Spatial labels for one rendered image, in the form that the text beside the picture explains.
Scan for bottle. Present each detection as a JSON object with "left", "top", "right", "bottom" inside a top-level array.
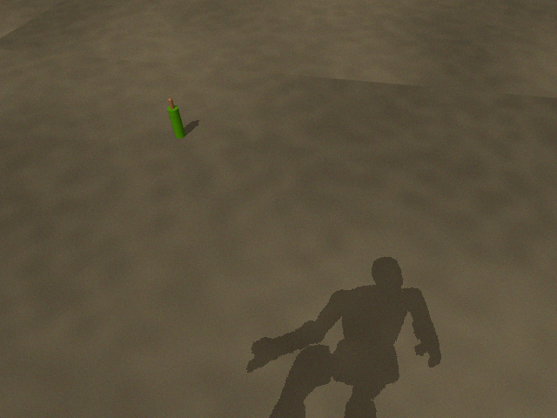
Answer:
[{"left": 167, "top": 98, "right": 185, "bottom": 138}]

